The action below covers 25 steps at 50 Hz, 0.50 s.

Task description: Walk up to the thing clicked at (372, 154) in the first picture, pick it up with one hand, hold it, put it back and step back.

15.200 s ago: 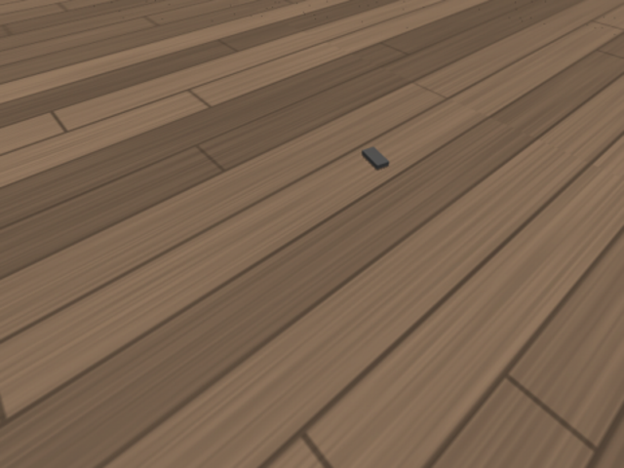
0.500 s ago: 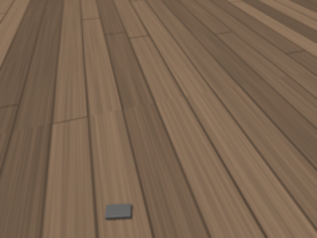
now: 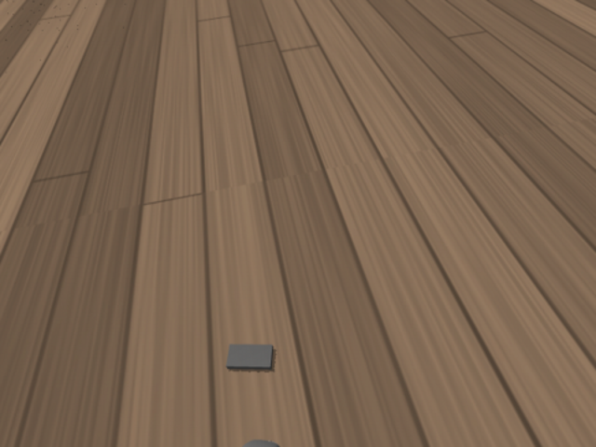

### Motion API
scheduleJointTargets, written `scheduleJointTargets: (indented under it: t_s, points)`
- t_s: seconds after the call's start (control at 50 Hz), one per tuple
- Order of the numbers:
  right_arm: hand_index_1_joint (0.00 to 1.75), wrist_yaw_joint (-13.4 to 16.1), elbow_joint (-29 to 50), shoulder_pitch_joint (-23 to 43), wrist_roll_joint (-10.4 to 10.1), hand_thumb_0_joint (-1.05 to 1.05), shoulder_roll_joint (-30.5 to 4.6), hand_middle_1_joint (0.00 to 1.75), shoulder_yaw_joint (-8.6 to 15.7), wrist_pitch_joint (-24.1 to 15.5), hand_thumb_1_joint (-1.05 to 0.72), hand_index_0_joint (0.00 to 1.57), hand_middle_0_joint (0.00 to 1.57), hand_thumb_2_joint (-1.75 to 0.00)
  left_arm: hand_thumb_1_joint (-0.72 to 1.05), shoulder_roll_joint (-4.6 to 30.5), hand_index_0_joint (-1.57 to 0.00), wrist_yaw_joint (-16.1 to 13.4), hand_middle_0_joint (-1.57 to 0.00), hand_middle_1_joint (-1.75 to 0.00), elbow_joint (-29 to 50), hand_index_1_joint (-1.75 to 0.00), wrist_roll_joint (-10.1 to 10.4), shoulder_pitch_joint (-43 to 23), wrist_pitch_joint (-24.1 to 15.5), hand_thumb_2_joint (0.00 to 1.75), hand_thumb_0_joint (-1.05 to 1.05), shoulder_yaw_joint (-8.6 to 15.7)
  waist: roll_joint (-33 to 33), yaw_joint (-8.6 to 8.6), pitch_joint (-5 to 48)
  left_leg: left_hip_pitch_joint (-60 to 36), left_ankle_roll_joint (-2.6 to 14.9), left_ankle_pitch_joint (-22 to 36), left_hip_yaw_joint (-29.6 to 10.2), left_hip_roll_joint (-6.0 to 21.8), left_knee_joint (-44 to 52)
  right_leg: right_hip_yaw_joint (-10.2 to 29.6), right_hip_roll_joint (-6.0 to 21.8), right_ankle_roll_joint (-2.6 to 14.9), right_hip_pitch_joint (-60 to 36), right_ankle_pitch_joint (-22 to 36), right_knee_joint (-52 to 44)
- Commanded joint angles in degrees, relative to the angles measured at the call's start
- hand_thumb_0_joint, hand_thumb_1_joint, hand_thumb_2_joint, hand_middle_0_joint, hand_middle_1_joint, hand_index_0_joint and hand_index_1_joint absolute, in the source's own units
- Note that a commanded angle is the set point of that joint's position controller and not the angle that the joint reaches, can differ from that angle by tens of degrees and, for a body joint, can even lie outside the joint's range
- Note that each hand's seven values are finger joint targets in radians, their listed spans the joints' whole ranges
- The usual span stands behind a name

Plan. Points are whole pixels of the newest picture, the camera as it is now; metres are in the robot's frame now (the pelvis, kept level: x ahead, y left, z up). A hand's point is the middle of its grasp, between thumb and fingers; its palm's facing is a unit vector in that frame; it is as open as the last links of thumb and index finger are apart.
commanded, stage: walk up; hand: left
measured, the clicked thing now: (250, 356) +0.50 +0.25 -0.76
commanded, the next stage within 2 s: none
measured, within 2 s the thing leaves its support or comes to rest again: neither
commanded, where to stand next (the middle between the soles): +0.11 +0.03 m, yaw -1 degrees
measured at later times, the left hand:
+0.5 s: hand out of the picture +0.12 +0.29 -0.17, palm faces -0.02 -0.94 -0.35, open 7.4 cm
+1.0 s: hand out of the picture +0.09 +0.30 -0.16, palm faces +0.02 -0.93 -0.38, open 7.4 cm
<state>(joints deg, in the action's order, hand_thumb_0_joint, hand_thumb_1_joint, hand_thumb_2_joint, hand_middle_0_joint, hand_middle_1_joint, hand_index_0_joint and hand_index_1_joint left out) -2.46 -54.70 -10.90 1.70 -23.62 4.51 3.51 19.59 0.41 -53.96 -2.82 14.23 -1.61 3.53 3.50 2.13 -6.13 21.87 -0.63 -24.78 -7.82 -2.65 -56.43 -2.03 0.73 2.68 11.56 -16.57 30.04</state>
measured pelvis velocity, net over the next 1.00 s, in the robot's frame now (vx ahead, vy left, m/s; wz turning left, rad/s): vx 0.01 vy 0.03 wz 0.01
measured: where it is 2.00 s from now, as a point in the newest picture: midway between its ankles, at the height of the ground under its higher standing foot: outside the picture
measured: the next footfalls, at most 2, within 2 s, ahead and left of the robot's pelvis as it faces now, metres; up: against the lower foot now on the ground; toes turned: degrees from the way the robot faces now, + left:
left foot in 0.18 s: +0.07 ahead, +0.16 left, +0.00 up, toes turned +2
right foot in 0.52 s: +0.14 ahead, -0.11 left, +0.00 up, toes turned -1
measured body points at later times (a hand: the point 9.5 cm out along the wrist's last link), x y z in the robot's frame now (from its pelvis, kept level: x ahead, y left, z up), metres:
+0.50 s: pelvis +0.04 +0.02 -0.01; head +0.08 +0.03 +0.43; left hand +0.12 +0.34 -0.14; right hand +0.12 -0.30 -0.12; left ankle +0.03 +0.15 -0.74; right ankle +0.10 -0.12 -0.72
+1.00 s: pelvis +0.01 +0.03 -0.01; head +0.03 +0.04 +0.44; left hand +0.09 +0.35 -0.13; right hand +0.07 -0.29 -0.13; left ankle -0.01 +0.15 -0.74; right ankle +0.03 -0.11 -0.72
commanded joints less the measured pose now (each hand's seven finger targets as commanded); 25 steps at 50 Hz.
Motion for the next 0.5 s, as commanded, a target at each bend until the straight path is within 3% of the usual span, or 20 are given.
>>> scheduleJointTargets:
  t_s: [0.0, 0.04, 0.08, 0.12, 0.14, 0.16, 0.18, 0.2, 0.22, 0.26, 0.3, 0.36, 0.4, 0.44, 0.46, 0.48]
  points:
    - [0.3, 0.0, 6.5, 4.3, 0.0, 0.0, -11.4, 0.3, 2.3, -4.5, -0.9, 0.2, 0.2, -0.9, 0.9, 18.5, -0.2, 0.4, -0.2, -0.3, 5.7, -0.3, 0.2, 2.9, -1.7, 0.9, 0.0, 5.5, -15.0, 3.05, -1.7, 11.0, -0.93, -1.1, 3.0, 1.9, 11.4, 19.4, 13.6, 9.41, -9.7, -18.6, -19.8]
    - [0.3, -0.1, 5.8, 1.2, 0.0, 0.0, -10.7, 0.3, 2.2, -5.5, -0.9, 0.2, 0.2, -0.9, 0.9, 18.0, -0.2, 1.2, -0.2, -0.3, 6.9, -0.3, 0.3, 2.7, -1.0, 0.9, 0.0, 5.5, -15.7, 2.3, -0.4, 4.0, -1.11, -1.5, 7.1, 1.6, 16.8, 14.0, 10.5, 8.98, -7.2, -13.9, -17.8]
    - [0.3, 0.4, 5.1, -2.5, -0.1, 0.0, -9.7, 0.3, 2.3, -6.5, -0.9, 0.2, 0.2, -0.9, 0.9, 17.8, -0.2, 1.9, -0.2, -0.3, 8.5, -0.3, 0.0, 1.3, -0.3, 0.9, 0.0, 5.2, -16.4, 0.97, 2.0, -3.8, -0.18, 0.6, 10.1, 1.8, 22.5, 10.7, 10.0, 8.96, -2.5, -12.6, -15.5]
    - [0.3, 1.7, 2.2, -11.0, 0.0, 0.0, -9.3, 0.3, 3.1, -7.5, -0.9, 0.2, 0.2, -0.9, 0.9, 16.6, -0.2, 2.3, -0.2, -0.3, 9.7, -0.3, 0.5, -2.4, 0.8, 0.9, 0.0, 4.4, -11.3, -4.34, 4.2, -18.6, 1.04, 12.3, 12.7, 0.8, 33.0, 6.3, 8.0, 7.09, 6.9, -13.0, -5.8]
    - [0.3, 2.6, 1.5, -13.8, 0.4, 0.0, -10.4, 0.3, 3.7, -7.8, -0.9, 0.2, 0.2, -0.9, 0.9, 13.2, -0.2, 2.0, -0.2, -0.3, 9.8, -0.3, 0.7, -1.1, 1.4, 0.9, 0.0, 3.2, -3.9, -5.68, 5.6, -26.6, 1.3, 11.8, 9.6, 1.8, 34.6, 3.8, 5.8, 4.71, 13.7, -13.0, 3.0]
    - [0.3, 3.2, 2.8, -13.9, 1.2, 0.0, -13.4, 0.3, 4.0, -8.1, -0.9, 0.2, 0.2, -0.9, 0.9, 9.0, -0.2, 1.8, -0.2, -0.3, 10.5, -0.3, 1.4, 0.4, 1.7, 0.9, 0.0, 1.8, 6.2, -5.45, 5.0, -28.0, 4.54, -3.3, -8.8, 12.1, 42.0, 1.4, 0.2, 1.76, 22.0, -15.6, 16.1]
    - [0.3, 3.5, 5.5, -11.2, 1.3, 0.0, -18.0, 0.3, 4.4, -8.4, -0.9, 0.2, 0.2, -0.9, 0.9, 10.1, -0.2, 1.4, -0.2, -0.3, 10.0, -0.3, 1.3, 1.0, 2.1, 0.9, 0.0, 1.9, 6.1, -4.38, 2.6, -19.7, 10.39, -16.3, -26.3, 23.8, 46.1, 5.8, -1.8, -0.29, 25.7, -15.1, 24.9]
    - [0.3, 3.3, 6.3, -8.7, -0.2, 0.0, -19.9, 0.3, 4.7, -8.3, -0.9, 0.2, 0.2, -0.9, 0.9, 16.1, -0.2, 0.9, -0.2, -0.3, 8.4, -0.3, 1.4, 0.4, 1.9, 0.9, 0.0, 3.3, 2.1, -4.83, -1.2, -11.8, 15.73, -15.1, -27.5, 27.4, 47.1, 9.6, 1.2, 0.01, 22.1, -14.4, 28.9]
    - [0.3, 3.4, 6.7, -7.0, -0.4, 0.0, -17.8, 0.3, 4.0, -8.5, -0.9, 0.2, 0.2, -0.9, 0.9, 16.8, -0.2, 0.8, -0.2, -0.3, 7.6, -0.3, 1.7, 1.7, 1.8, 0.9, 0.0, 3.4, 0.2, -3.16, -1.7, -12.9, 15.81, -6.2, -22.5, 24.6, 44.8, 11.4, 1.3, -0.34, 21.9, -12.4, 30.6]
    - [0.3, 4.1, 7.4, -6.0, -0.6, 0.0, -15.0, 0.3, 2.8, -9.0, -0.9, 0.2, 0.2, -0.9, 0.9, 16.9, -0.2, 1.0, -0.2, -0.3, 5.4, -0.3, 1.8, 4.1, 2.1, 0.9, 0.0, 3.5, 2.3, -1.91, -1.2, -13.7, 11.99, 9.9, -10.5, 19.5, 41.0, 12.8, 1.7, -1.03, 20.0, -8.9, 28.8]
    - [0.3, 4.4, 7.6, -4.8, -0.6, 0.0, -13.2, 0.3, 2.1, -9.1, -0.9, 0.2, 0.2, -0.9, 0.9, 15.9, -0.2, 1.0, -0.2, -0.3, 4.4, -0.3, 2.0, 3.7, 2.6, 0.9, 0.0, 3.2, 4.8, -2.02, -1.8, -9.4, 11.72, 28.0, -3.9, 18.4, 38.3, 11.4, 1.0, -2.21, 14.7, -8.0, 26.3]
    - [0.3, 4.3, 9.0, 0.3, -0.5, 0.0, -11.9, 0.3, 1.2, -7.4, -0.9, 0.2, 0.2, -0.9, 0.9, 13.3, -0.2, 0.4, -0.2, -0.3, 4.1, -0.3, 3.4, 2.8, 2.7, 0.9, 0.0, 2.1, 9.6, -0.51, -1.9, -4.4, 11.67, 49.2, 4.5, 16.2, 32.5, 6.2, -0.4, -2.55, 7.0, -7.7, 21.5]
    - [0.3, 4.3, 8.5, -1.0, -1.1, 0.0, -11.9, 0.3, 1.3, -5.2, -0.9, 0.2, 0.2, -0.9, 0.9, 12.9, -0.2, -0.4, -0.2, -0.3, 4.6, -0.3, 3.6, 0.7, 2.3, 0.9, 0.0, 1.8, 12.7, -1.77, 0.4, -10.1, 10.65, 54.4, 5.1, 14.4, 28.3, 2.3, -1.1, -2.45, 8.1, -4.7, 16.7]
    - [0.3, 4.1, 9.7, -0.2, -1.5, 0.0, -12.2, 0.3, 1.7, -3.0, -0.9, 0.2, 0.2, -0.9, 0.9, 13.6, -0.2, -1.2, -0.2, -0.3, 4.6, -0.3, 3.5, 0.4, 2.1, 0.9, 0.0, 2.0, 12.2, -2.19, 4.2, -13.1, 10.04, 53.4, 4.7, 13.1, 22.6, -0.6, -1.8, -2.38, 6.4, -2.6, 9.7]
    - [0.3, 4.0, 10.4, 1.1, -2.0, 0.0, -12.1, 0.3, 1.8, -2.2, -0.9, 0.2, 0.2, -0.9, 0.9, 13.8, -0.2, -1.4, -0.2, -0.3, 4.3, -0.3, 3.2, 1.4, 2.0, 0.9, 0.0, 2.2, 9.8, -1.05, 5.9, -11.6, 8.77, 49.0, 5.5, 12.1, 19.1, -1.7, -2.2, -2.08, 3.0, 2.9, 4.5]
    - [0.3, 3.9, 10.3, 1.5, -2.8, 0.0, -11.2, 0.3, 1.7, -1.5, -0.9, 0.2, 0.2, -0.9, 0.9, 14.6, -0.2, -1.4, -0.2, -0.3, 4.2, -0.3, 2.8, 1.6, 1.6, 0.9, 0.0, 2.4, 4.3, -0.24, 7.1, -10.2, 6.35, 41.4, 6.5, 10.5, 14.9, -0.1, -0.7, -1.69, 0.1, 16.8, -1.3]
